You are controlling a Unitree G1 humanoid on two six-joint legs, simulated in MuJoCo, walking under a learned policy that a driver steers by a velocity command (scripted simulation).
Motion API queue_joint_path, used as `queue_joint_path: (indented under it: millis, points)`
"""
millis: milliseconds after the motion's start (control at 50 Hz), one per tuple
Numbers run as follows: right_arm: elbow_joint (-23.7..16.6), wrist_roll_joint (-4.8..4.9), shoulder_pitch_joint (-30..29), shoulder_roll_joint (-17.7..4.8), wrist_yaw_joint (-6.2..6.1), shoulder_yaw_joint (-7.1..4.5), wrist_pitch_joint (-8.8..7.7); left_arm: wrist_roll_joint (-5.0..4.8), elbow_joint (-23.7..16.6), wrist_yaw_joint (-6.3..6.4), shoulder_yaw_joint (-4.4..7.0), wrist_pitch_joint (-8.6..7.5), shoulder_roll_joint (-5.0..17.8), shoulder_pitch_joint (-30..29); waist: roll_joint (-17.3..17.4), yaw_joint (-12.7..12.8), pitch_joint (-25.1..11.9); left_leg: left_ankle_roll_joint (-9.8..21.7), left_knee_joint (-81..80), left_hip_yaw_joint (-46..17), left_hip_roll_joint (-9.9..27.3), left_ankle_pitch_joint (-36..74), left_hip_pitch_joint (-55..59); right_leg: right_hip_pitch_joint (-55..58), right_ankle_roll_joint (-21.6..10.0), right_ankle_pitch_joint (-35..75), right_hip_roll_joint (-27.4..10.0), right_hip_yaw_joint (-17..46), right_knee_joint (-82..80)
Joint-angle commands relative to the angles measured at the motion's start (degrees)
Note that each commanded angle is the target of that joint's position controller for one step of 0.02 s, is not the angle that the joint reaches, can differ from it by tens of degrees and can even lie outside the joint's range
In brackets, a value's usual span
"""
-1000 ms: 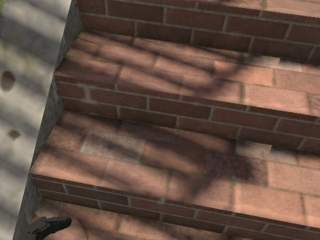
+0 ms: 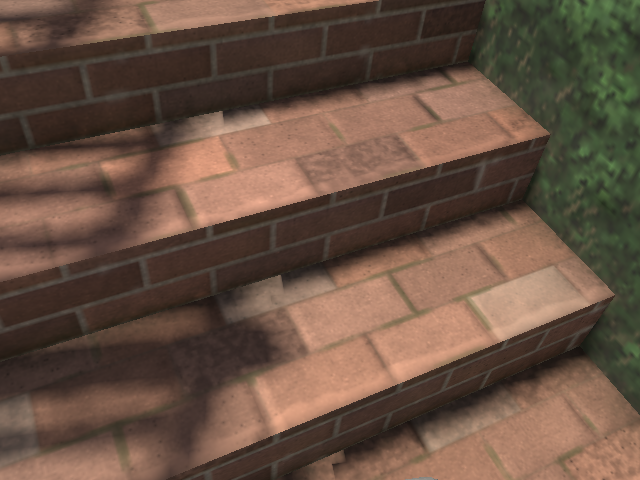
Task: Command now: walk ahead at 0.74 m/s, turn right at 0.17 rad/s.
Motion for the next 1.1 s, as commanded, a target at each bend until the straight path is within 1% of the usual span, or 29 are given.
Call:
queue_joint_path:
  millis: [20,120,180,200,240,280,300,320,340,360,400,420,460,520,620,640,660,680,720,740,760,780,800,860,900,980,1020,1060,1100]
  points:
    - [1.4,1.2,2.17,-4.13,-0.1,-2.03,-1.99,0.31,-8.68,1.08,-0.19,-0.19,-0.65,-10.19,7.71,3.39,12.68,5.8,-20.32,-23.23,15.75,-17.85,7.16,-21.53,-1.02,-2.46,-3.15,-0.9,8.49]
    - [6.39,0.18,9.92,-1.63,-1.39,-2.38,-1.36,-0.26,-16.62,0.96,-2.27,-0.49,-4.59,-23.33,8.21,-0.89,14.24,10.31,-23.04,-27.26,14.54,-8.73,19.27,-34.35,-1.79,-15.12,-11.03,-8.35,14.51]
    - [7.94,-0.16,12.86,-3.07,-3.25,-3.17,0.78,-1.48,-22.77,-0.04,-3.57,-0.96,-4.49,-31.38,6.54,-3.06,14.72,10.74,-30.35,-25.15,13.11,4.31,18.63,-26.57,-1.58,-21.66,-12.03,-10.23,-0.5]
    - [6.78,1.34,11.58,-3.12,-3.68,-3.3,1.47,-2.48,-22.92,-1.0,-4.25,-0.77,-4.87,-31.13,5.9,-2.87,14.07,11.95,-38.23,-21.47,12.69,14.1,11.91,-10.62,-2.84,-22.72,-12.0,-13.45,-15.54]
    - [3.2,1.77,4.13,-4.19,-2.15,-2.59,1.43,-3.2,-19.4,-0.86,-3.48,-1.14,-5.7,-22.25,6.22,1.37,5.02,11.18,-29.98,-13.8,8.73,63.97,1.92,26.26,-5.09,-22.28,-2.68,-22.9,-31.31]
    - [1.55,2.1,1.77,-15.32,-0.6,-5.73,-0.71,-4.74,-13.88,1.88,0.65,-0.18,0.42,4.2,18.06,13.16,-12.87,10.0,-3.12,-15.96,12.68,108.41,9.9,50.85,-5.59,-25.9,3.17,-15.61,-39.77]
    - [0.19,3.14,-2.93,-18.21,0.74,-7.44,-2.52,-2.62,-13.35,3.25,2.98,-0.18,5.7,11.95,19.82,18.57,-19.44,7.87,13.85,-17.71,10.68,99.67,6.02,60.78,-6.19,-28.37,-1.25,-5.2,-46.58]
    - [-5.99,5.11,-7.12,-11.35,2.22,-6.88,-3.54,-1.15,-9.92,3.28,6.01,-1.5,13.49,16.16,3.73,17.8,-22.64,6.0,36.66,-18.99,0.53,72.29,-16.04,72.23,-4.93,-51.91,-15.83,23.86,-67.14]
    - [-9.93,2.2,-13.96,-7.79,3.06,-7.55,-3.6,-1.57,-8.35,2.88,7.44,-1.23,17.55,14.46,-7.69,16.07,-23.88,4.59,63.26,-24.89,-7.99,21.57,-27.5,70.92,-2.4,-68.6,-24.4,50.92,-92.22]
    - [-13.48,0.59,-11.63,-1.49,2.71,-6.94,-3.02,-1.26,-7.97,2.52,6.81,-1.86,14.41,5.9,-5.31,8.6,-18.82,4.15,80.7,-29.46,-4.46,24.16,-35.65,64.44,-2.4,-65.31,-27.82,51.16,-95.49]
    - [-15.69,-1.55,-15.15,2.03,1.92,-5.2,-1.14,-1.97,-0.69,2.54,3.14,-3.65,1.61,1.47,2.14,2.51,0.4,5.55,90.15,-19.04,-0.03,28.9,-40.94,45.79,-6.42,-47.66,-26.19,27.64,-84.92]
    - [-17.5,-1.05,-17.51,4.38,2.0,-3.96,-0.28,-0.23,4.09,2.41,1.64,-4.36,-3.11,3.05,2.91,0.19,4.84,6.81,93.54,-19.88,0.36,27.29,-44.33,40.79,-5.66,-37.09,-24.35,17.63,-83.81]
    - [-18.46,0.33,-17.67,8.59,2.27,-1.18,2.71,1.02,9.65,2.34,0.68,-5.85,-5.05,8.57,1.15,-2.79,8.31,8.2,102.76,-20.93,-0.69,21.83,-51.59,40.02,-1.92,-22.83,-23.3,4.04,-86.3]
    - [-22.41,1.65,-27.14,6.56,-0.21,-0.55,6.44,1.61,12.35,1.13,0.53,-8.54,-1.14,10.05,-3.01,-2.87,13.34,8.39,112.74,-18.26,-4.45,7.22,-62.08,42.91,-0.42,-8.8,-24.35,-8.54,-97.37]
    - [-28.64,1.64,-42.2,1.52,-2.51,0.18,9.49,-1.05,15.62,1.54,0.07,-8.92,2.89,18.46,8.14,-2.85,16.47,10.41,85.14,-7.54,-5.73,2.55,-61.18,46.63,3.21,0.74,-12.62,-27.64,-105.58]
    - [-28.21,3.41,-40.0,0.32,-1.59,1.05,10.19,-2.93,15.03,2.76,-0.02,-8.54,5.88,16.43,3.59,-6.31,13.49,9.89,68.11,0.0,-5.21,3.84,-41.67,38.73,2.46,22.11,-11.42,-33.23,-110.19]
    - [-26.78,1.48,-36.42,-3.22,-0.53,0.26,10.21,-4.61,10.91,4.2,0.22,-8.34,10.27,15.9,3.29,-6.19,4.54,8.72,58.85,2.05,-7.38,5.51,-26.22,42.43,0.13,48.41,-10.86,-31.57,-105.01]
    - [-23.86,2.05,-28.7,-6.01,-0.59,-1.33,10.72,-5.99,8.51,5.44,1.62,-8.33,16.11,17.38,-0.22,-7.96,-3.31,6.88,58.84,6.92,-11.56,3.11,-16.88,49.8,-2.83,82.25,-14.15,-29.62,-97.05]
    - [-17.89,1.96,-7.76,-10.16,-1.96,-3.46,10.07,-5.71,1.6,4.26,4.45,-6.72,24.03,9.39,-8.37,-13.9,-17.5,8.24,53.58,0.11,-12.3,-9.13,-6.97,65.42,-6.44,109.61,-19.05,-25.5,-70.78]
    - [-18.64,0.93,-4.69,-12.75,-1.69,-4.91,9.28,-4.7,-0.71,2.08,4.74,-6.72,21.06,8.0,-10.84,-12.45,-17.79,9.44,36.75,-7.07,-13.05,-14.87,-2.07,66.32,-6.51,94.22,-20.71,-21.08,-54.23]
    - [-18.52,2.86,-13.4,-14.63,-0.36,-6.93,8.6,-3.24,-2.0,0.19,4.19,-6.57,13.39,6.53,-4.64,-8.07,-10.73,12.85,17.42,-19.14,-12.77,-11.81,-3.74,57.78,-3.72,45.15,-13.7,-16.82,-35.85]
    - [-19.28,3.03,-21.02,-18.49,0.1,-8.53,8.5,-1.02,-10.68,-2.1,2.49,-6.94,5.29,3.53,16.2,-1.77,-6.68,19.97,1.37,-51.36,-6.12,-14.81,3.15,25.12,1.82,-2.82,0.57,-10.67,-8.88]
    - [-21.55,2.13,-25.52,-16.52,-0.73,-7.57,8.66,2.67,-16.14,-2.35,1.31,-7.8,2.35,0.19,6.24,0.38,-6.0,21.29,-7.3,-67.2,-1.68,-23.21,0.37,13.85,1.97,-2.47,1.38,0.21,10.75]
    - [-10.8,-1.45,-12.52,-12.06,-1.73,-6.39,5.45,3.55,-21.89,0.91,-3.38,-8.47,-5.87,-3.89,-5.17,3.85,7.96,15.39,-8.9,-57.92,-1.48,-5.27,-9.06,-1.22,0.48,-5.43,-2.12,1.15,24.39]
    - [-9.08,-0.99,-12.16,-10.1,-0.93,-5.02,3.67,3.09,-21.06,2.55,-4.44,-6.65,-4.4,-1.6,-7.01,6.15,10.15,12.05,-7.31,-46.71,-3.24,4.79,-11.71,-3.79,0.79,-8.85,-3.97,-0.52,20.54]
    - [-1.31,-0.51,0.06,-10.83,0.23,-4.73,1.17,3.67,-30.61,4.24,-6.98,-5.44,-9.64,-22.65,0.35,1.33,12.87,10.38,-11.65,-40.77,-4.2,10.64,-8.94,-16.42,-2.49,-30.15,-5.04,-3.24,21.83]
    - [-3.27,0.84,-1.96,-12.2,-1.56,-5.16,2.72,2.25,-32.39,4.06,-6.93,-4.46,-5.2,-26.56,-3.15,0.09,11.42,12.45,-25.94,-37.6,-3.98,23.55,-17.33,4.35,-1.15,-27.07,-5.35,-10.28,-6.62]
    - [-8.01,3.43,-9.81,-14.82,-2.48,-6.04,2.73,-1.11,-26.59,4.61,-5.05,-4.24,-2.76,-11.24,0.23,8.04,-3.53,12.1,-20.0,-31.92,-3.61,76.86,-32.77,55.46,-1.03,-18.97,0.48,-16.55,-24.43]
    - [-10.87,3.82,-16.16,-26.63,-1.13,-11.35,-0.82,-1.28,-21.43,6.57,0.4,-2.47,5.95,11.6,5.83,22.35,-24.86,8.18,12.73,-36.61,1.09,108.99,-14.13,70.8,-4.72,-32.64,-1.36,0.07,-42.5]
